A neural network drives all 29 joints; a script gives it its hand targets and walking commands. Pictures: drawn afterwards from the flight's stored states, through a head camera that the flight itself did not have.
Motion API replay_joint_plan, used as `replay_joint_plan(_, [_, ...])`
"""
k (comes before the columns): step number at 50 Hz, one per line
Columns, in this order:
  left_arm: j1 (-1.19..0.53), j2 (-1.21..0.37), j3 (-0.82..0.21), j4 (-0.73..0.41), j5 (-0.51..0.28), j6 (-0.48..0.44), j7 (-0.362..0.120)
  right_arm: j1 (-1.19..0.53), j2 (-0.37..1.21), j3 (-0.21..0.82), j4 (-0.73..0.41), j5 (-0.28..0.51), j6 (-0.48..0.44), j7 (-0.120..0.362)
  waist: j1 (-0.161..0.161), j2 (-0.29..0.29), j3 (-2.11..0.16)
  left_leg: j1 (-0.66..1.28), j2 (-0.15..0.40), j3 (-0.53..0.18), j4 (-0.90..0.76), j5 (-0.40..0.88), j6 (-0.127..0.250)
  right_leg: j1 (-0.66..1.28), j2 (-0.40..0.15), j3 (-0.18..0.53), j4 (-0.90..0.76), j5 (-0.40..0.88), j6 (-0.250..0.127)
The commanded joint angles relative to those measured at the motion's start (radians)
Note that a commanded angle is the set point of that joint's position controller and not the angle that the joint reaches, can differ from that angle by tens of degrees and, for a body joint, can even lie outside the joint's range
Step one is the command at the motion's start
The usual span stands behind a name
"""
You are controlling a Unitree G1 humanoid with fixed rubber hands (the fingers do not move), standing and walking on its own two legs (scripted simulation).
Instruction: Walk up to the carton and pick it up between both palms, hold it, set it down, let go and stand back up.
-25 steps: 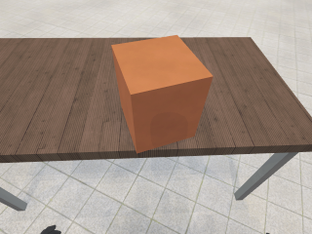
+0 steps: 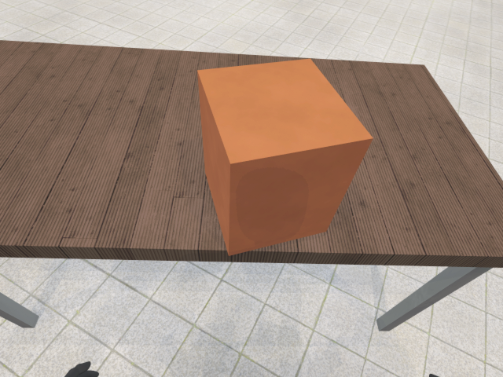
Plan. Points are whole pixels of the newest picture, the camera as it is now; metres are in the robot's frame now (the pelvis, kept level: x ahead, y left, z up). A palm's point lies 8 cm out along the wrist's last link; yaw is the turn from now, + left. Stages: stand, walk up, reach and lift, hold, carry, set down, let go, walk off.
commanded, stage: walk up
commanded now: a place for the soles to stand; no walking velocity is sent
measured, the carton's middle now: (268, 159) +0.47 +0.00 +0.07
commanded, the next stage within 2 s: reach and lift in 1.10 s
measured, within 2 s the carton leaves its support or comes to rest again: neither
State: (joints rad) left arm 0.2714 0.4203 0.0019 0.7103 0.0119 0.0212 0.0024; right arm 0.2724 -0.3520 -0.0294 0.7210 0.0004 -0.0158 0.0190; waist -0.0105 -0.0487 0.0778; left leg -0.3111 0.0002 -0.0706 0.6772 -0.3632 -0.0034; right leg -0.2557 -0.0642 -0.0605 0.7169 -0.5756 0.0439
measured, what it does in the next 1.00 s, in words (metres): stands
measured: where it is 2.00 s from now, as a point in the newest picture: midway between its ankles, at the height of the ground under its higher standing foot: outside the picture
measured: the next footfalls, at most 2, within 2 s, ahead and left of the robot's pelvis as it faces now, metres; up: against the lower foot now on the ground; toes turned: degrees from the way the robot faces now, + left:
none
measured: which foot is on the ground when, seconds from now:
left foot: down 0.00-1.00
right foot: down 0.00-1.00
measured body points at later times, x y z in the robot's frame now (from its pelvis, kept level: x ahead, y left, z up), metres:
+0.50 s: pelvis +0.00 -0.01 +0.00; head +0.01 +0.01 +0.45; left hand +0.10 +0.29 -0.12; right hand +0.10 -0.31 -0.09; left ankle +0.00 +0.12 -0.72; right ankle -0.01 -0.15 -0.72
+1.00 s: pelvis -0.01 -0.02 +0.00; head +0.00 +0.00 +0.45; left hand +0.08 +0.29 -0.12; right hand +0.09 -0.31 -0.09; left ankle +0.00 +0.12 -0.72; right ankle -0.01 -0.15 -0.72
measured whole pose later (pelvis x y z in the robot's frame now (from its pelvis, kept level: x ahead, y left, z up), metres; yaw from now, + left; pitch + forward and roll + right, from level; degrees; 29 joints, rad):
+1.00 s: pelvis -0.01 -0.02 +0.00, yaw +1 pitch -3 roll +0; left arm 0.27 0.40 0.00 0.75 0.01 0.02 -0.01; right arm 0.27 -0.35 0.00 0.74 0.00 0.00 0.00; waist -0.01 -0.05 0.06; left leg -0.29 0.00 -0.08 0.66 -0.32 -0.02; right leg -0.26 -0.07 -0.08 0.65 -0.34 0.03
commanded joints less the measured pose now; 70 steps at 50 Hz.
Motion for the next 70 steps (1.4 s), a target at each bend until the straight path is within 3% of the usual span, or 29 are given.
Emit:
replay_joint_plan(1, [-0.030, 0.148, 0.085, -0.086, 0.010, -0.054, 0.015, 0.085, -0.275, -0.100, -0.025, -0.021, -0.010, -0.053, -0.030, 0.204, -0.170, 0.377, 0.249, -0.329, -0.129, 0.845, 0.234, -0.158, 0.021, 0.059, -0.073, 0.079, -0.049])
replay_joint_plan(2, [0.005, 0.143, 0.081, -0.063, 0.010, -0.057, 0.014, 0.029, -0.260, -0.093, -0.035, -0.017, -0.007, -0.051, -0.002, 0.208, -0.187, 0.294, 0.196, -0.242, -0.094, 0.768, 0.187, -0.034, 0.021, 0.046, -0.210, 0.216, -0.053])
replay_joint_plan(3, [0.030, 0.175, 0.086, -0.032, 0.013, -0.058, 0.014, -0.049, -0.238, -0.075, -0.051, 0.000, -0.004, -0.050, 0.041, 0.114, -0.201, 0.154, 0.136, -0.172, -0.035, 0.674, 0.107, 0.127, -0.024, 0.069, -0.313, 0.443, -0.064])
replay_joint_plan(4, [0.040, 0.236, 0.102, -0.018, 0.016, -0.053, 0.019, -0.069, -0.186, -0.055, -0.061, 0.012, -0.005, -0.044, 0.059, -0.062, -0.195, 0.020, 0.040, -0.079, 0.073, 0.445, 0.027, 0.220, -0.155, 0.173, -0.328, 0.614, -0.105])
replay_joint_plan(5, [-0.010, 0.248, 0.106, -0.033, 0.007, -0.044, 0.016, -0.045, -0.151, -0.038, -0.046, 0.023, 0.000, -0.042, 0.038, -0.086, -0.166, -0.007, -0.032, 0.032, 0.061, 0.163, -0.020, 0.188, -0.243, 0.217, -0.319, 0.616, -0.184])
replay_joint_plan(6, [-0.051, 0.213, 0.093, -0.043, 0.010, -0.034, 0.005, -0.043, -0.178, -0.050, -0.026, 0.017, 0.013, -0.046, 0.023, -0.057, -0.118, 0.053, -0.028, 0.045, 0.044, -0.088, -0.009, 0.074, -0.259, 0.193, -0.299, 0.534, -0.243])
replay_joint_plan(7, [-0.059, 0.200, 0.091, -0.046, 0.014, -0.030, -0.003, -0.034, -0.191, -0.052, -0.024, 0.005, 0.013, -0.046, 0.012, -0.058, -0.094, 0.074, -0.021, 0.026, -0.007, -0.110, 0.009, 0.033, -0.232, 0.165, -0.289, 0.436, -0.227])
replay_joint_plan(9, [-0.092, 0.184, 0.084, -0.064, -0.003, -0.026, -0.003, -0.012, -0.217, -0.059, -0.009, -0.005, -0.001, -0.042, 0.004, -0.033, -0.058, 0.121, 0.047, -0.055, -0.168, 0.167, 0.019, -0.002, -0.151, 0.095, -0.235, 0.385, -0.138])
replay_joint_plan(11, [-0.056, 0.171, 0.080, -0.044, -0.010, -0.030, -0.006, -0.030, -0.274, -0.069, 0.004, -0.003, -0.021, -0.040, 0.021, 0.046, -0.120, 0.072, 0.132, -0.199, -0.190, 0.335, 0.067, 0.087, -0.053, 0.043, -0.164, 0.424, -0.080])
replay_joint_plan(12, [-0.040, 0.173, 0.078, -0.032, -0.012, -0.029, -0.006, -0.052, -0.272, -0.063, 0.000, -0.001, -0.024, -0.039, 0.030, 0.071, -0.132, 0.048, 0.133, -0.194, -0.178, 0.352, 0.071, 0.126, -0.059, 0.051, -0.174, 0.427, -0.079])
replay_joint_plan(14, [-0.042, 0.183, 0.085, -0.026, -0.012, -0.036, -0.004, -0.066, -0.239, -0.051, -0.005, 0.003, -0.025, -0.038, 0.042, 0.045, -0.135, 0.011, 0.098, -0.149, -0.152, 0.352, 0.046, 0.182, -0.087, 0.069, -0.198, 0.494, -0.100])
replay_joint_plan(17, [-0.060, 0.201, 0.089, -0.029, -0.011, -0.038, -0.004, -0.046, -0.216, -0.049, 0.000, 0.009, -0.017, -0.039, 0.022, 0.025, -0.154, 0.070, 0.053, -0.073, -0.114, 0.369, 0.025, 0.161, -0.130, 0.075, -0.216, 0.553, -0.116])
replay_joint_plan(19, [-0.069, 0.191, 0.087, -0.027, -0.010, -0.034, -0.004, -0.040, -0.231, -0.049, 0.007, 0.011, -0.014, -0.042, 0.020, 0.017, -0.133, 0.073, 0.066, -0.095, -0.128, 0.385, 0.033, 0.130, -0.104, 0.050, -0.195, 0.519, -0.108])
replay_joint_plan(22, [-0.057, 0.183, 0.087, -0.030, -0.009, -0.027, -0.007, -0.063, -0.242, -0.048, -0.002, 0.002, -0.017, -0.039, 0.036, 0.066, -0.095, -0.007, 0.085, -0.133, -0.166, 0.317, 0.040, 0.148, -0.081, 0.048, -0.202, 0.428, -0.093])
replay_joint_plan(29, [-0.057, 0.178, 0.088, -0.021, -0.008, -0.034, -0.009, -0.078, -0.230, -0.047, -0.003, 0.006, -0.019, -0.033, 0.040, 0.042, -0.084, -0.002, 0.073, -0.132, -0.192, 0.242, 0.041, 0.129, -0.089, 0.069, -0.241, 0.365, -0.102])
replay_joint_plan(34, [-0.056, 0.177, 0.088, -0.021, -0.012, -0.036, -0.009, -0.082, -0.238, -0.049, -0.004, 0.003, -0.024, -0.032, 0.038, 0.086, -0.082, -0.026, 0.080, -0.150, -0.207, 0.237, 0.048, 0.156, -0.080, 0.065, -0.227, 0.375, -0.097])
replay_joint_plan(38, [-0.069, 0.190, 0.090, -0.014, -0.010, -0.038, -0.010, -0.075, -0.233, -0.046, -0.002, 0.009, -0.020, -0.030, 0.040, 0.040, -0.061, -0.039, 0.073, -0.146, -0.212, 0.206, 0.041, 0.146, -0.092, 0.078, -0.244, 0.346, -0.102])
replay_joint_plan(41, [-0.074, 0.181, 0.086, -0.012, -0.005, -0.037, -0.012, -0.080, -0.240, -0.046, -0.006, 0.004, -0.023, -0.028, 0.039, 0.063, -0.063, -0.023, 0.072, -0.139, -0.221, 0.165, 0.040, 0.115, -0.083, 0.072, -0.255, 0.297, -0.097])
replay_joint_plan(48, [-0.070, 0.176, 0.087, -0.007, -0.007, -0.040, -0.014, -0.069, -0.228, -0.046, -0.001, 0.007, -0.024, -0.029, 0.037, 0.053, -0.086, -0.005, 0.071, -0.142, -0.217, 0.198, 0.041, 0.132, -0.087, 0.075, -0.246, 0.345, -0.096])
replay_joint_plan(51, [-0.064, 0.184, 0.086, -0.003, -0.011, -0.040, -0.014, -0.077, -0.235, -0.048, -0.002, 0.004, -0.023, -0.030, 0.036, 0.084, -0.082, -0.014, 0.069, -0.135, -0.217, 0.217, 0.041, 0.144, -0.087, 0.074, -0.243, 0.355, -0.096])
replay_joint_plan(55, [-0.067, 0.177, 0.084, -0.001, -0.009, -0.039, -0.013, -0.078, -0.231, -0.044, -0.001, 0.006, -0.023, -0.031, 0.040, 0.062, -0.075, -0.012, 0.066, -0.135, -0.207, 0.231, 0.039, 0.133, -0.088, 0.070, -0.248, 0.360, -0.097])
replay_joint_plan(56, [-0.409, 0.087, 0.133, -0.274, 0.046, 0.165, 0.037, -0.413, -0.044, -0.142, 0.205, -0.168, -0.185, 0.006, -0.015, 0.252, -0.001, -0.192, 0.058, 0.133, -0.200, -0.073, -0.080, 0.061, 0.062, -0.053, -0.129, 0.200, -0.110])
replay_joint_plan(57, [-0.342, 0.054, 0.137, -0.247, 0.088, 0.244, 0.050, -0.359, -0.128, -0.160, 0.238, -0.158, -0.197, 0.028, -0.030, 0.303, 0.076, -0.363, 0.098, 0.128, -0.222, -0.199, -0.028, 0.185, 0.091, -0.054, -0.017, 0.216, -0.123])
replay_joint_plan(59, [-0.336, 0.051, 0.132, -0.291, 0.096, 0.308, 0.045, -0.376, -0.212, -0.181, 0.235, -0.157, -0.223, 0.038, -0.017, 0.242, 0.011, -0.425, 0.105, 0.148, -0.174, -0.199, 0.009, 0.257, 0.092, -0.045, 0.051, 0.283, -0.106])
replay_joint_plan(60, [-0.316, 0.044, 0.126, -0.373, 0.076, 0.316, 0.051, -0.338, -0.202, -0.164, 0.211, -0.144, -0.234, 0.036, -0.021, 0.197, -0.070, -0.301, 0.095, 0.143, -0.146, -0.097, -0.004, 0.230, 0.087, -0.037, 0.010, 0.305, -0.104])
replay_joint_plan(62, [-0.270, 0.063, 0.141, -0.433, 0.066, 0.312, 0.048, -0.305, -0.188, -0.148, 0.140, -0.126, -0.251, 0.031, 0.000, 0.073, -0.127, -0.076, 0.051, 0.144, -0.117, 0.053, -0.028, 0.137, 0.084, -0.053, -0.095, 0.338, -0.099])
replay_joint_plan(63, [-0.262, 0.062, 0.130, -0.449, 0.055, 0.309, 0.057, -0.294, -0.177, -0.129, 0.108, -0.110, -0.246, 0.034, 0.004, 0.044, -0.164, -0.009, 0.047, 0.132, -0.130, 0.107, -0.032, 0.121, 0.090, -0.062, -0.127, 0.362, -0.094])
replay_joint_plan(67, [-0.146, 0.014, 0.127, -0.470, 0.044, 0.285, 0.068, -0.251, -0.182, -0.109, 0.020, -0.077, -0.273, 0.045, 0.008, 0.038, -0.226, 0.147, 0.038, 0.108, -0.166, 0.296, -0.048, 0.147, 0.103, -0.083, -0.206, 0.486, -0.086])
replay_joint_plan(70, [-0.101, 0.003, 0.125, -0.520, 0.022, 0.256, 0.070, -0.238, -0.186, -0.114, -0.022, -0.039, -0.285, 0.055, 0.033, 0.043, -0.227, 0.209, 0.023, 0.107, -0.198, 0.401, -0.055, 0.178, 0.109, -0.082, -0.253, 0.572, -0.078])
